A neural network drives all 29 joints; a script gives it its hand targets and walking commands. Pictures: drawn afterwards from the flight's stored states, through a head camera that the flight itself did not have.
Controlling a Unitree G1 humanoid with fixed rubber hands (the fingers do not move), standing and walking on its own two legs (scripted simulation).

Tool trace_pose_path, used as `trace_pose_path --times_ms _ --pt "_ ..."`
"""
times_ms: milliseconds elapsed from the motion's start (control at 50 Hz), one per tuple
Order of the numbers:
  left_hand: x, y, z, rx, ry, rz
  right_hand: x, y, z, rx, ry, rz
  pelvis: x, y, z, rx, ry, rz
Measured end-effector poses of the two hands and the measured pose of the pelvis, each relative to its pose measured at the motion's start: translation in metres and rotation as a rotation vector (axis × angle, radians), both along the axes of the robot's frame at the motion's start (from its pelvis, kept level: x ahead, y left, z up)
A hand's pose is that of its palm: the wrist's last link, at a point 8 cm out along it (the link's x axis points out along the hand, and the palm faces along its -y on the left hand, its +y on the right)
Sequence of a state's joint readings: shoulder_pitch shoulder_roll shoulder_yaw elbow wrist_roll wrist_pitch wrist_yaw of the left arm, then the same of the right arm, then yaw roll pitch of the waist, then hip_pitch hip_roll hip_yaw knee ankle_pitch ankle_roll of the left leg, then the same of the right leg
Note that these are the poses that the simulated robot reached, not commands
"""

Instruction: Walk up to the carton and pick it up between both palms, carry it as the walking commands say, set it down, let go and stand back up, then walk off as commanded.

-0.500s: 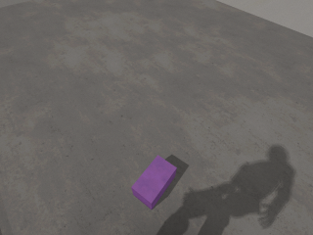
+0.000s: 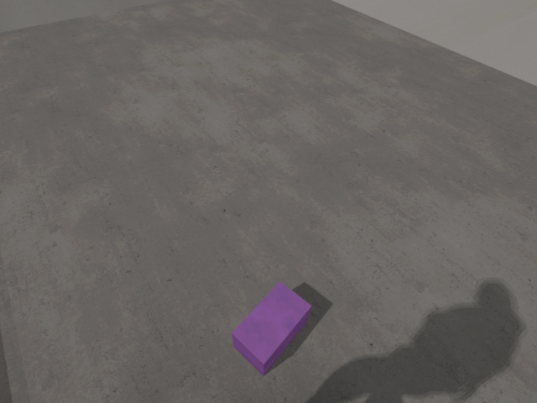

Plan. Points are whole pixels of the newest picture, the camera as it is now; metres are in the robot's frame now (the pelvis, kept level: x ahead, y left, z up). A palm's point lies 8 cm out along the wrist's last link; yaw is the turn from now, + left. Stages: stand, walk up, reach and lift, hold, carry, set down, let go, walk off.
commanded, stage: walk up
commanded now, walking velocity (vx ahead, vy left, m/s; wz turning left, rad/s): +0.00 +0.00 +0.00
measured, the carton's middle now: (272, 326) +0.49 +0.00 -0.71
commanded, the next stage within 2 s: none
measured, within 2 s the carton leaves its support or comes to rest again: neither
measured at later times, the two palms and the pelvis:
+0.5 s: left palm out of the picture +0.00 +0.23 -0.16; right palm out of the picture -0.01 -0.17 -0.14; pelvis +0.02 +0.03 +0.00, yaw +0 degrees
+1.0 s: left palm out of the picture +0.05 +0.25 -0.16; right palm out of the picture +0.03 -0.19 -0.15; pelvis +0.04 +0.03 -0.01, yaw -1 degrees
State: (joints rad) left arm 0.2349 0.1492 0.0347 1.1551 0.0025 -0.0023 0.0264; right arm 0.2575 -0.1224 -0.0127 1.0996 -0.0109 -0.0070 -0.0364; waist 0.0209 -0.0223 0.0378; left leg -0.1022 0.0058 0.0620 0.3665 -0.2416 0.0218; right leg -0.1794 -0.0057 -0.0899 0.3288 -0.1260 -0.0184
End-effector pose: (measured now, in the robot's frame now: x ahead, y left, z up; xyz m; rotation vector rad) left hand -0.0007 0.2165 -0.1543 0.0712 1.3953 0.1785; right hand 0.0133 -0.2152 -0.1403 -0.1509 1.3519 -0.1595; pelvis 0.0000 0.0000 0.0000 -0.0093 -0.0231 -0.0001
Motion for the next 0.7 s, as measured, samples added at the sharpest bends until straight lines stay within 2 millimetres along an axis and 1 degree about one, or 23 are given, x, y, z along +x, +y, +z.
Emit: trace_pose_path --times_ms 60,120,260,360,480,620,700 --pt "-0.012 0.005 0.001 0.003 0.031 0.005 -0.004 0.007 -0.001 0.007 0.014 0.003 0.002 0.004 0.000 -0.001 -0.003 -0.001" --pt "-0.020 0.008 0.001 0.005 0.052 0.004 -0.008 0.012 -0.002 0.009 0.027 -0.002 0.004 0.009 0.000 -0.002 -0.003 -0.005" --pt "-0.024 0.010 0.001 -0.003 0.076 0.004 -0.019 0.026 -0.003 0.023 0.060 -0.020 0.008 0.017 0.000 -0.003 -0.004 -0.006" --pt "-0.017 0.010 -0.001 -0.013 0.072 -0.002 -0.022 0.034 -0.003 0.027 0.070 -0.035 0.013 0.022 -0.001 -0.006 0.001 -0.007" --pt "0.000 0.011 -0.003 -0.021 0.055 -0.013 -0.022 0.041 -0.003 0.024 0.074 -0.053 0.020 0.026 -0.002 -0.010 0.005 -0.008" --pt "0.018 0.015 -0.005 -0.020 0.037 -0.019 -0.019 0.046 -0.002 0.022 0.087 -0.054 0.028 0.029 -0.002 -0.013 0.012 -0.002" --pt "0.027 0.020 -0.005 -0.013 0.028 -0.023 -0.013 0.045 -0.002 0.017 0.085 -0.050 0.033 0.031 -0.002 -0.014 0.018 0.001"
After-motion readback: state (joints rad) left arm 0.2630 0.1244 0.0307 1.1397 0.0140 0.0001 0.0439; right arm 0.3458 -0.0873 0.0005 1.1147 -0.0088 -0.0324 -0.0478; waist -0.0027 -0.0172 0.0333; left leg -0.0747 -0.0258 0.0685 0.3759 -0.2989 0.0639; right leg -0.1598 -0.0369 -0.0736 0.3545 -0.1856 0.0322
